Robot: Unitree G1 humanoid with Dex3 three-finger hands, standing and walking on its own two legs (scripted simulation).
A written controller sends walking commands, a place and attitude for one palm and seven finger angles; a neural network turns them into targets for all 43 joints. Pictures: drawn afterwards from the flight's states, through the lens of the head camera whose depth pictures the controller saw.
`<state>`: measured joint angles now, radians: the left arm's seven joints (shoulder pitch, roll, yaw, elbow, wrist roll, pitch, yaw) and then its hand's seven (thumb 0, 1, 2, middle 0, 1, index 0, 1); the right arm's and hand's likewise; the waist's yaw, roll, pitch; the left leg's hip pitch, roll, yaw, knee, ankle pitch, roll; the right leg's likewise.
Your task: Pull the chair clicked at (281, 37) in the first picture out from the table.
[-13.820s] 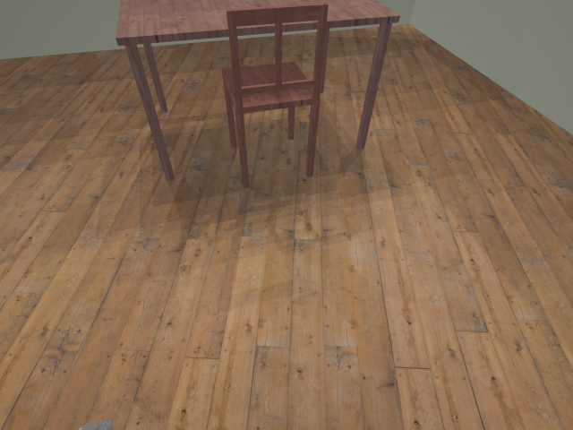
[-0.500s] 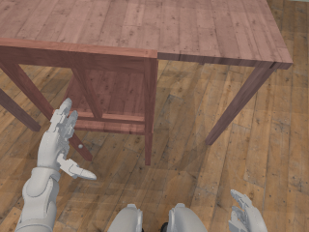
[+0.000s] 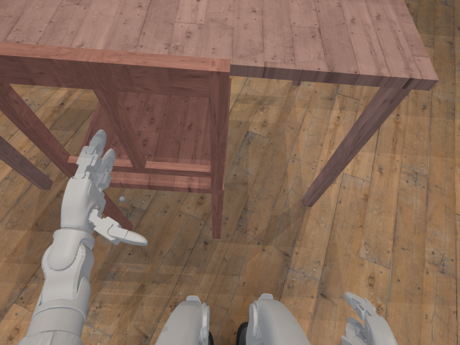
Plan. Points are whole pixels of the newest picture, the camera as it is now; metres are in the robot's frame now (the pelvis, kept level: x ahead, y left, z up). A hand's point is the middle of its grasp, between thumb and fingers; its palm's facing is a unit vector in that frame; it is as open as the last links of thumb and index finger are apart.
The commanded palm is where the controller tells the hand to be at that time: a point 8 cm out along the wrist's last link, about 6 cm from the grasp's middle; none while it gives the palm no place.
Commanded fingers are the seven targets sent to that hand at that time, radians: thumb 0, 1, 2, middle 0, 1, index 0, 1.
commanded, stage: aim the fingers beside a spindle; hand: left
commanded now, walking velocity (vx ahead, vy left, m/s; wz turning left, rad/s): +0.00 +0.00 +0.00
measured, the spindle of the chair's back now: (125, 132) +0.48 +0.21 +0.01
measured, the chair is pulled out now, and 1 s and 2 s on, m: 0.00 0.00 0.00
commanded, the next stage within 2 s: push the fingers through the gap in 0.44 s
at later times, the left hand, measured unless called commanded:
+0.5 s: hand (125, 206) +0.33 +0.18 +0.02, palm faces -0.01 -1.00 -0.04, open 16.9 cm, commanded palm +0.32 +0.23 +0.03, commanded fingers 0.00 -0.50 0.30 -0.06 -0.08 -0.06 -0.08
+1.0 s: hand (125, 183) +0.37 +0.19 +0.02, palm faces -0.01 -1.00 -0.03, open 16.9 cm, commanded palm +0.36 +0.24 +0.02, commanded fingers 0.00 -0.50 0.30 -0.06 -0.08 -0.06 -0.08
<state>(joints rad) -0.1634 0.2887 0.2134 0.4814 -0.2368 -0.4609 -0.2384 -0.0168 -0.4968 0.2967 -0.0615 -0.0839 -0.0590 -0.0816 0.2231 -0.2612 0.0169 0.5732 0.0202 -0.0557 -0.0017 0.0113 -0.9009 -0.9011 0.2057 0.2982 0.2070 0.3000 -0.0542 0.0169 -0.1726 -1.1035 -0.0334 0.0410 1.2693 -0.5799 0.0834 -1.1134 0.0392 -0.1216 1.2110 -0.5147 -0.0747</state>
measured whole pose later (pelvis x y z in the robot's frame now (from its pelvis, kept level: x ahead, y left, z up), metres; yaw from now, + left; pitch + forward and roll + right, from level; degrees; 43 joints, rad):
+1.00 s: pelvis +0.00 -0.01 +0.00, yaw +0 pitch +24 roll -2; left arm -0.30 0.32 0.24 0.61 -0.24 -0.46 -0.26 -0.02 -0.50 0.30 -0.06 -0.08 -0.06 -0.08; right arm 0.23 -0.27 0.02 0.60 0.02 -0.05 -0.01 0.01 -0.90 -0.90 0.21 0.30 0.21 0.30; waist -0.07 0.02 -0.17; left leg -1.12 -0.03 0.03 1.27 -0.57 0.07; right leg -1.12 0.04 -0.13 1.21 -0.51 -0.09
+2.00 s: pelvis +0.00 +0.00 +0.00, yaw -1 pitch +27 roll -3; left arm -0.64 0.39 0.32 0.96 -0.16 -0.51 -0.23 -0.02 -0.50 0.30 -0.06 -0.08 -0.06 -0.08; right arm 0.29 -0.26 0.03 0.62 0.00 0.06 0.02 0.01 -0.90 -0.90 0.21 0.30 0.21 0.30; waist -0.13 0.02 -0.16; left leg -1.17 -0.02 0.04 1.28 -0.57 0.09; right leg -1.18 0.05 -0.12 1.21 -0.49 -0.07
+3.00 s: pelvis +0.00 +0.01 +0.00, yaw -1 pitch +26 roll -4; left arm -0.62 0.38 0.30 0.93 -0.18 -0.50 -0.22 -0.01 0.32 0.65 -0.44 -1.37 -0.45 -1.39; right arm 0.28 -0.26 0.02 0.62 0.00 0.06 0.02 0.01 -0.90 -0.90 0.21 0.30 0.21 0.30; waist -0.12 0.02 -0.17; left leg -1.17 -0.03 0.04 1.28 -0.57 0.09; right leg -1.17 0.05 -0.12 1.20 -0.49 -0.06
